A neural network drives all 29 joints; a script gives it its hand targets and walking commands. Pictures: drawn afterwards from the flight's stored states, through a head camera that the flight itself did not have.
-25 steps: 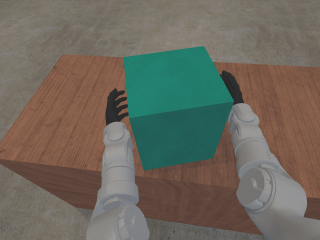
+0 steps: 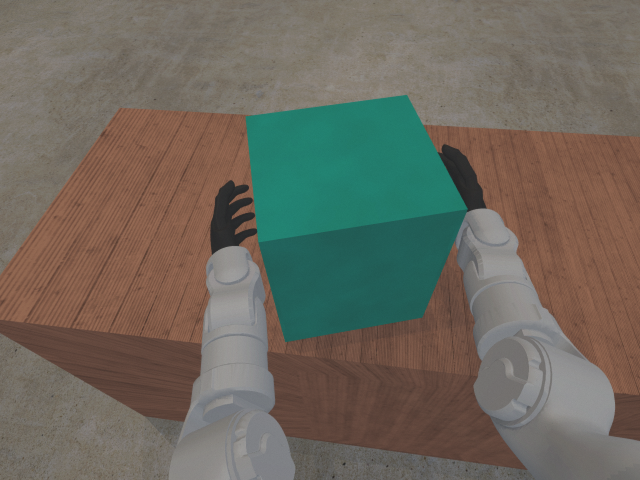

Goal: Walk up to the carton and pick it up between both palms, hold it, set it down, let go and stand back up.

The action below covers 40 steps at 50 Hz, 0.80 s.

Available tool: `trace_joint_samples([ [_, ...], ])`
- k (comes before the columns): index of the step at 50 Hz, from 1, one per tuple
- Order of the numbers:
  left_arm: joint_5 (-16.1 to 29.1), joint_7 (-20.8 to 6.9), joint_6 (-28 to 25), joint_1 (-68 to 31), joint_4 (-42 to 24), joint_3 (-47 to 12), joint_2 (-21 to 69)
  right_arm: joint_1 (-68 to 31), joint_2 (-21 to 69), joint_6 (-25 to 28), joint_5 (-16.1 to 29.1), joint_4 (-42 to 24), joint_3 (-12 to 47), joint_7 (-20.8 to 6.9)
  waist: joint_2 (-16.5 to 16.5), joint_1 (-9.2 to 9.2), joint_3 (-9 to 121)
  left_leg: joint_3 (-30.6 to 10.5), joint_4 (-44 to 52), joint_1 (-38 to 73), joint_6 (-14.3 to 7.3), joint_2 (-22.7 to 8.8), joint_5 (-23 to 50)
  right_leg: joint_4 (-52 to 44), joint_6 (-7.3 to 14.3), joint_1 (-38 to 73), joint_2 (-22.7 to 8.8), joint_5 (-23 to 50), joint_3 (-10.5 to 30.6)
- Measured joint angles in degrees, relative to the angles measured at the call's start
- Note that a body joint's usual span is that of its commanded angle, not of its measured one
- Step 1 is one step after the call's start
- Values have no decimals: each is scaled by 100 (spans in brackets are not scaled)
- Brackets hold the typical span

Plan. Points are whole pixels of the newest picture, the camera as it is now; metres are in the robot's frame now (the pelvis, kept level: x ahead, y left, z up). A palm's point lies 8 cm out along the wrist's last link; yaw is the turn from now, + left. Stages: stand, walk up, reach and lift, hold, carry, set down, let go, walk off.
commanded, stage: set down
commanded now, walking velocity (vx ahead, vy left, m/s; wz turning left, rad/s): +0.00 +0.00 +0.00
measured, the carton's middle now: (342, 226) +0.46 +0.04 +0.04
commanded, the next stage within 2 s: none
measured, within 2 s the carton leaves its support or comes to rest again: neither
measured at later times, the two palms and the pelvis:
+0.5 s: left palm (223, 235) +0.41 +0.19 +0.06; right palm (472, 190) +0.50 -0.13 +0.08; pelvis -0.01 +0.00 -0.01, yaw +0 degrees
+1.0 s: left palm (204, 202) +0.42 +0.21 +0.11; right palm (517, 151) +0.52 -0.18 +0.13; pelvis -0.02 +0.00 -0.01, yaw +1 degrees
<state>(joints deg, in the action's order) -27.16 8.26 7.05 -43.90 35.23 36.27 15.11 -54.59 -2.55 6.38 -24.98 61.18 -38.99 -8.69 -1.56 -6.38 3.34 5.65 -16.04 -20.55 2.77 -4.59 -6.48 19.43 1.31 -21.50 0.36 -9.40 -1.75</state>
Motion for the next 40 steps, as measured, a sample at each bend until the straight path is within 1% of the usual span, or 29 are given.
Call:
trace_joint_samples([
  [3, 175, 118, -7, -28, 217, -211, -165, -53, -156, -11, 216, 191, 256, 12, -11, -21, 42, 10, -49, -71, 3, -13, -12, 24, 2, -66, 9, 5, 8],
  [6, 506, 308, -39, -94, 536, -572, -401, -160, -418, -57, 613, 503, 737, 64, -19, -69, 109, 16, -136, -217, 7, -37, -31, 55, 9, -192, 29, 22, 17],
  [10, 1161, 585, -121, -340, 1118, -1168, -771, -418, -818, -164, 1423, 1029, 1544, 219, -22, -172, 281, 1, -294, -589, 16, -85, -42, 94, 27, -513, 70, 77, 14],
  [14, 1894, 778, -244, -724, 1836, -1780, -1142, -783, -1178, -266, 2255, 1588, 2381, 319, 13, -302, 544, -34, -443, -1082, 28, -144, -26, 78, 47, -927, 126, 182, -1],
  [18, 2568, 818, -414, -1100, 2478, -2275, -1416, -1128, -1462, -311, 2923, 1999, 3086, 352, 85, -426, 793, -88, -593, -1545, 38, -189, -21, 93, 62, -1317, 168, 252, -31],
  [20, 2803, 795, -503, -1240, 2722, -2427, -1502, -1255, -1581, -297, 3129, 2132, 3335, 369, 127, -472, 880, -120, -658, -1715, 43, -198, -29, 126, 66, -1462, 178, 255, -52],
  [23, 3026, 717, -616, -1339, 2921, -2563, -1596, -1361, -1750, -244, 3337, 2243, 3608, 385, 182, -505, 954, -174, -720, -1872, 52, -198, -43, 179, 72, -1596, 180, 230, -89],
  [26, 3167, 637, -694, -1358, 2968, -2641, -1681, -1418, -1938, -164, 3560, 2331, 3852, 383, 222, -517, 988, -221, -760, -1970, 66, -195, -56, 228, 80, -1683, 180, 196, -122],
  [30, 3356, 532, -752, -1303, 2858, -2736, -1818, -1434, -2205, -57, 4004, 2320, 4274, 331, 263, -525, 1038, -261, -812, -2102, 77, -194, -78, 297, 86, -1811, 184, 157, -141],
  [35, 3530, 427, -640, -1138, 2393, -2861, -1979, -1404, -2498, -26, 4456, 2009, 4631, 229, 351, -520, 1084, -293, -849, -2239, 76, -182, -83, 360, 76, -1950, 182, 134, -131],
  [40, 3588, 382, -309, -1078, 1900, -2875, -2024, -1399, -2733, -196, 4655, 1621, 4765, 144, 413, -552, 1092, -299, -797, -2278, 61, -159, -38, 345, 59, -2004, 176, 161, -87],
])
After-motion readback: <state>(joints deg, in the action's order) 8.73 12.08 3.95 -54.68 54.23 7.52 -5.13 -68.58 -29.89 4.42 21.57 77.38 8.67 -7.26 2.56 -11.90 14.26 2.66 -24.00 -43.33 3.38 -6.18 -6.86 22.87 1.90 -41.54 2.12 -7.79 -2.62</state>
